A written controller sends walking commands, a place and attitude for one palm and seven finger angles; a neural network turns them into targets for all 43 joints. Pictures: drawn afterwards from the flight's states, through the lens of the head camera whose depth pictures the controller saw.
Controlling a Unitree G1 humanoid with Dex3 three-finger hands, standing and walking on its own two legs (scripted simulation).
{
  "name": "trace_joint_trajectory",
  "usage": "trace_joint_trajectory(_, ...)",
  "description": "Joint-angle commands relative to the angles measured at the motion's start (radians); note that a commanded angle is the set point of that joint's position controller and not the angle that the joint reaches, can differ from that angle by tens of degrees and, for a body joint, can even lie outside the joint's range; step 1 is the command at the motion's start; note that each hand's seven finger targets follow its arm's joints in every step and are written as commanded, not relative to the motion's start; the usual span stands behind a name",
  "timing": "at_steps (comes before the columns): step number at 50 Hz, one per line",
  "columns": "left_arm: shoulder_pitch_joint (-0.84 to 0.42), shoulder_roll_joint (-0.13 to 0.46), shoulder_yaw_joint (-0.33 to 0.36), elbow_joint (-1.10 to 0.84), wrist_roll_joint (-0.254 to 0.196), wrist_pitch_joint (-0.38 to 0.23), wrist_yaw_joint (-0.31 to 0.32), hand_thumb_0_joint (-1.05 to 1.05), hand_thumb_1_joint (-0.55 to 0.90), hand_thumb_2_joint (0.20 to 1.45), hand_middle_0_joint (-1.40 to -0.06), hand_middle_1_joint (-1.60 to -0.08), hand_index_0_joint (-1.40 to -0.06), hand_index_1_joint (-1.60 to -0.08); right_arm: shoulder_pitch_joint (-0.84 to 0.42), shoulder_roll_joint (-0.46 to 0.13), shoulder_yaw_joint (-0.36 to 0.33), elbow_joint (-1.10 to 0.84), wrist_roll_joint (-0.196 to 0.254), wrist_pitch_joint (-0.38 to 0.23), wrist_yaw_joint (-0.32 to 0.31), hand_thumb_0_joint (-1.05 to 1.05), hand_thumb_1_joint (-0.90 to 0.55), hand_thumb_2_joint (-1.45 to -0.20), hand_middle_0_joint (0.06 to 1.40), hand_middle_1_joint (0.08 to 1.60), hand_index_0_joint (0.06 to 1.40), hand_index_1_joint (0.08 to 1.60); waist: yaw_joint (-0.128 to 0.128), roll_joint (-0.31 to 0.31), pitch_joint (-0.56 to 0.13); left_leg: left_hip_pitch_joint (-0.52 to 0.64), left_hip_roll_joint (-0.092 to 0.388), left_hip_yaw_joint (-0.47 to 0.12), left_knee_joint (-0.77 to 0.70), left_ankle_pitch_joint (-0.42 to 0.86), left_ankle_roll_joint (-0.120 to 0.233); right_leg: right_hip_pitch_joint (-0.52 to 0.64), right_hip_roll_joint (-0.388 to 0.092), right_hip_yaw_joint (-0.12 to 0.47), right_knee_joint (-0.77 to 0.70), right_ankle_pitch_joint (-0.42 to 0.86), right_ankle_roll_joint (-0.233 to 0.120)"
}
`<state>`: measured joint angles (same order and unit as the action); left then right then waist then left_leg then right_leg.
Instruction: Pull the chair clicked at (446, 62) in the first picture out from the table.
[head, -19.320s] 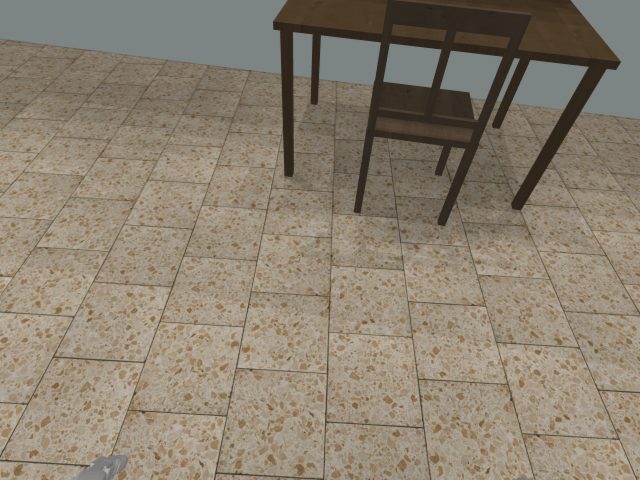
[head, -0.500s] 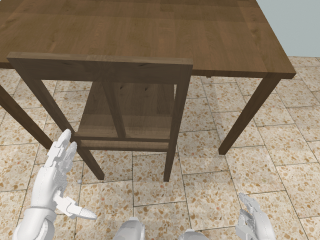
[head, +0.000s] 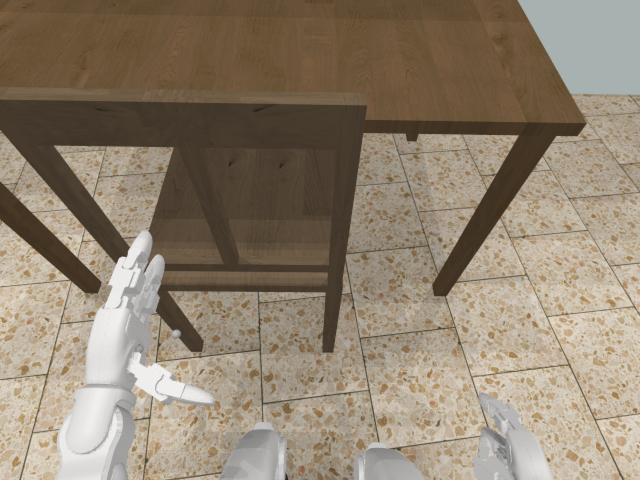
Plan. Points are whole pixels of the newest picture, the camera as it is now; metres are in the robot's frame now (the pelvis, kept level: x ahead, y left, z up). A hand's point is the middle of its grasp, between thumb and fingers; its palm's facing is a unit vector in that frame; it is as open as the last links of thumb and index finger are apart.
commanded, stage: aim the fingers beside a spindle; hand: left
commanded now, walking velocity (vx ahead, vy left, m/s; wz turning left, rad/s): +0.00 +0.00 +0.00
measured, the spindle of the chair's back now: (215, 212) +0.48 +0.18 -0.01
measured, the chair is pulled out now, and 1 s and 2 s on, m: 0.00 0.00 0.00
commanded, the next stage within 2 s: none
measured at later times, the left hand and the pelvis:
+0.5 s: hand (203, 320) +0.31 +0.16 +0.01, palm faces +0.00 -1.00 -0.01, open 16.9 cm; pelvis +0.00 +0.01 -0.01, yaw -1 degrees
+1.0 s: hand (203, 305) +0.32 +0.16 +0.02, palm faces +0.04 -1.00 -0.06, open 16.9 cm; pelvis -0.01 +0.01 -0.02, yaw -1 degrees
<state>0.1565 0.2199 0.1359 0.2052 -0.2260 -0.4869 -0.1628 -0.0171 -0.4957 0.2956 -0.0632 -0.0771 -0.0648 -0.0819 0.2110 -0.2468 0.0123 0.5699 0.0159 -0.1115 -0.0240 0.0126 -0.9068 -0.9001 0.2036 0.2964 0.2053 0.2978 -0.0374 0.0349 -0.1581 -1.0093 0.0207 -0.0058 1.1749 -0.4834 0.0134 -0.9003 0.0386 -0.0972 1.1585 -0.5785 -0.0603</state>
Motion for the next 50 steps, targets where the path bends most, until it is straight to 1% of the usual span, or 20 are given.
trace_joint_trajectory(1, -0.131, 0.152, 0.092, -0.120, -0.011, -0.038, 0.006, 0.000, -0.500, 0.300, -0.060, -0.080, -0.060, -0.080, -0.016, -0.139, -0.059, -0.139, 0.002, -0.027, -0.008, 0.000, -0.900, -0.900, 0.200, 0.300, 0.200, 0.300, -0.007, -0.031, -0.264, 0.178, -0.009, -0.022, -0.112, 0.190, 0.026, 0.133, -0.030, 0.129, -0.206, 0.251, 0.056)
trace_joint_trajectory(6, -0.193, 0.149, 0.090, -0.176, -0.014, -0.052, 0.027, 0.000, -0.500, 0.300, -0.060, -0.080, -0.060, -0.080, -0.018, -0.132, -0.060, -0.144, 0.000, -0.021, -0.008, 0.000, -0.900, -0.900, 0.200, 0.300, 0.200, 0.300, 0.002, 0.017, -0.318, 0.221, -0.006, -0.021, -0.114, 0.238, 0.026, 0.145, -0.029, 0.120, -0.186, 0.310, 0.052)
trace_joint_trajectory(7, -0.197, 0.119, 0.056, -0.186, -0.010, -0.057, 0.029, 0.000, -0.500, 0.300, -0.060, -0.080, -0.060, -0.080, -0.020, -0.128, -0.058, -0.145, -0.002, -0.023, -0.006, 0.000, -0.900, -0.900, 0.200, 0.300, 0.200, 0.300, -0.004, 0.034, -0.333, 0.237, -0.007, -0.019, -0.111, 0.248, 0.027, 0.138, -0.028, 0.115, -0.180, 0.323, 0.053)
trace_joint_trajectory(8, -0.202, 0.133, 0.068, -0.177, -0.008, -0.061, 0.036, 0.000, -0.500, 0.300, -0.060, -0.080, -0.060, -0.080, -0.013, -0.132, -0.058, -0.139, -0.003, -0.023, -0.005, 0.000, -0.900, -0.900, 0.200, 0.300, 0.200, 0.300, -0.005, 0.020, -0.320, 0.235, -0.004, -0.027, -0.114, 0.250, 0.024, 0.128, -0.025, 0.105, -0.175, 0.319, 0.049)
trace_joint_trajectory(17, -0.232, 0.063, -0.014, -0.068, 0.025, -0.046, 0.046, 0.000, -0.500, 0.300, -0.060, -0.080, -0.060, -0.080, -0.005, -0.143, -0.064, -0.135, -0.005, 0.006, 0.007, 0.000, -0.900, -0.900, 0.200, 0.300, 0.200, 0.300, -0.024, -0.025, -0.280, 0.201, -0.005, -0.035, -0.095, 0.222, 0.023, 0.048, -0.023, 0.084, -0.146, 0.292, 0.045)
trace_joint_trajectory(22, -0.293, 0.091, 0.013, -0.154, 0.038, -0.079, 0.099, 0.000, -0.500, 0.300, -0.060, -0.080, -0.060, -0.080, -0.010, -0.136, -0.066, -0.143, -0.014, 0.017, 0.011, 0.000, -0.900, -0.900, 0.200, 0.300, 0.200, 0.300, -0.003, 0.019, -0.369, 0.255, -0.002, -0.042, -0.087, 0.257, 0.020, 0.035, -0.020, 0.075, -0.118, 0.290, 0.038)
trace_joint_trajectory(24, -0.324, 0.107, 0.023, -0.162, 0.051, -0.097, 0.124, 0.000, -0.500, 0.300, -0.060, -0.080, -0.060, -0.080, -0.010, -0.135, -0.065, -0.136, -0.018, 0.021, 0.012, 0.000, -0.900, -0.900, 0.200, 0.300, 0.200, 0.300, -0.007, 0.030, -0.370, 0.260, 0.001, -0.048, -0.079, 0.267, 0.019, 0.016, -0.016, 0.074, -0.106, 0.287, 0.036)
trace_joint_trajectory(27, -0.315, 0.043, -0.040, -0.131, 0.072, -0.097, 0.140, 0.000, -0.500, 0.300, -0.060, -0.080, -0.060, -0.080, -0.011, -0.131, -0.064, -0.132, -0.023, 0.031, 0.022, 0.000, -0.900, -0.900, 0.200, 0.300, 0.200, 0.300, -0.012, 0.055, -0.370, 0.284, 0.002, -0.055, -0.076, 0.286, 0.013, -0.023, -0.017, 0.061, -0.091, 0.290, 0.033)
trace_joint_trajectory(30, -0.304, 0.011, -0.072, -0.053, 0.079, -0.069, 0.132, 0.000, -0.500, 0.300, -0.060, -0.080, -0.060, -0.080, -0.004, -0.137, -0.065, -0.129, -0.019, 0.045, 0.028, 0.000, -0.900, -0.900, 0.200, 0.300, 0.200, 0.300, -0.027, -0.003, -0.340, 0.249, 0.003, -0.060, -0.070, 0.249, 0.015, -0.041, -0.014, 0.057, -0.096, 0.267, 0.035)
trace_joint_trajectory(34, -0.371, -0.033, -0.128, 0.005, 0.094, -0.033, 0.126, 0.000, -0.500, 0.300, -0.060, -0.080, -0.060, -0.080, -0.003, -0.141, -0.063, -0.140, -0.014, 0.066, 0.030, 0.000, -0.900, -0.900, 0.200, 0.300, 0.200, 0.300, -0.040, -0.013, -0.299, 0.222, 0.002, -0.072, -0.073, 0.193, 0.015, -0.084, -0.014, 0.049, -0.094, 0.210, 0.032)
trace_joint_trajectory(35, -0.410, -0.021, -0.115, -0.009, 0.092, -0.037, 0.135, 0.000, -0.500, 0.300, -0.060, -0.080, -0.060, -0.080, -0.004, -0.141, -0.065, -0.137, -0.014, 0.069, 0.029, 0.000, -0.900, -0.900, 0.200, 0.300, 0.200, 0.300, -0.040, -0.014, -0.313, 0.222, 0.001, -0.069, -0.065, 0.186, 0.017, -0.087, -0.016, 0.054, -0.095, 0.206, 0.033)
trace_joint_trajectory(36, -0.402, 0.010, -0.078, -0.029, 0.094, -0.046, 0.147, 0.000, -0.500, 0.300, -0.060, -0.080, -0.060, -0.080, 0.000, -0.142, -0.067, -0.141, -0.015, 0.072, 0.027, 0.000, -0.900, -0.900, 0.200, 0.300, 0.200, 0.300, -0.021, -0.009, -0.340, 0.236, 0.002, -0.072, -0.069, 0.196, 0.013, -0.077, -0.016, 0.052, -0.087, 0.207, 0.030)
trace_joint_trajectory(37, -0.406, 0.004, -0.084, -0.067, 0.092, -0.056, 0.157, 0.000, -0.500, 0.300, -0.060, -0.080, -0.060, -0.080, -0.006, -0.137, -0.066, -0.150, -0.017, 0.072, 0.028, 0.000, -0.900, -0.900, 0.200, 0.300, 0.200, 0.300, -0.017, 0.002, -0.378, 0.260, 0.000, -0.069, -0.066, 0.218, 0.014, -0.065, -0.015, 0.055, -0.087, 0.223, 0.030)
trace_joint_trajectory(38, -0.401, 0.054, -0.031, -0.114, 0.089, -0.071, 0.174, 0.000, -0.500, 0.300, -0.060, -0.080, -0.060, -0.080, -0.005, -0.136, -0.067, -0.153, -0.020, 0.074, 0.028, 0.000, -0.900, -0.900, 0.200, 0.300, 0.200, 0.300, 0.006, 0.021, -0.425, 0.278, -0.001, -0.065, -0.067, 0.250, 0.011, -0.033, -0.016, 0.060, -0.080, 0.250, 0.028)
trace_joint_trajectory(40, -0.393, 0.106, 0.021, -0.164, 0.093, -0.091, 0.201, 0.000, -0.500, 0.300, -0.060, -0.080, -0.060, -0.080, -0.007, -0.131, -0.064, -0.157, -0.024, 0.083, 0.028, 0.000, -0.900, -0.900, 0.200, 0.300, 0.200, 0.300, 0.021, 0.038, -0.465, 0.295, 0.000, -0.063, -0.070, 0.290, 0.009, -0.001, -0.014, 0.064, -0.072, 0.282, 0.027)
trace_joint_trajectory(44, -0.337, 0.069, -0.014, -0.131, 0.110, -0.094, 0.215, 0.000, -0.500, 0.300, -0.060, -0.080, -0.060, -0.080, -0.006, -0.122, -0.060, -0.149, -0.025, 0.092, 0.036, 0.000, -0.900, -0.900, 0.200, 0.300, 0.200, 0.300, 0.006, 0.037, -0.416, 0.295, 0.004, -0.061, -0.078, 0.311, 0.009, -0.004, -0.008, 0.060, -0.079, 0.301, 0.028)
trace_joint_trajectory(45, -0.328, 0.018, -0.070, -0.101, 0.112, -0.081, 0.202, 0.000, -0.500, 0.300, -0.060, -0.080, -0.060, -0.080, -0.009, -0.120, -0.057, -0.147, -0.023, 0.094, 0.039, 0.000, -0.900, -0.900, 0.200, 0.300, 0.200, 0.300, -0.014, 0.032, -0.381, 0.285, 0.004, -0.058, -0.077, 0.291, 0.012, -0.020, -0.009, 0.058, -0.088, 0.293, 0.031)
trace_joint_trajectory(47, -0.315, -0.019, -0.107, -0.019, 0.102, -0.050, 0.169, 0.000, -0.500, 0.300, -0.060, -0.080, -0.060, -0.080, -0.006, -0.128, -0.058, -0.141, -0.017, 0.099, 0.038, 0.000, -0.900, -0.900, 0.200, 0.300, 0.200, 0.300, -0.036, -0.026, -0.310, 0.220, 0.001, -0.054, -0.079, 0.214, 0.016, -0.025, -0.009, 0.061, -0.112, 0.253, 0.035)
trace_joint_trajectory(48, -0.292, -0.017, -0.103, 0.014, 0.094, -0.037, 0.152, 0.000, -0.500, 0.300, -0.060, -0.080, -0.060, -0.080, -0.002, -0.133, -0.060, -0.142, -0.012, 0.100, 0.035, 0.000, -0.900, -0.900, 0.200, 0.300, 0.200, 0.300, -0.035, -0.063, -0.292, 0.190, -0.001, -0.052, -0.079, 0.183, 0.018, -0.017, -0.009, 0.066, -0.122, 0.234, 0.037)
trace_joint_trajectory(50, -0.311, -0.062, -0.153, 0.049, 0.082, -0.018, 0.118, 0.000, -0.500, 0.300, -0.060, -0.080, -0.060, -0.080, -0.006, -0.136, -0.058, -0.147, -0.002, 0.100, 0.031, 0.000, -0.900, -0.900, 0.200, 0.300, 0.200, 0.300, -0.053, -0.087, -0.255, 0.164, -0.004, -0.050, -0.075, 0.145, 0.024, -0.032, -0.013, 0.071, -0.139, 0.207, 0.038)
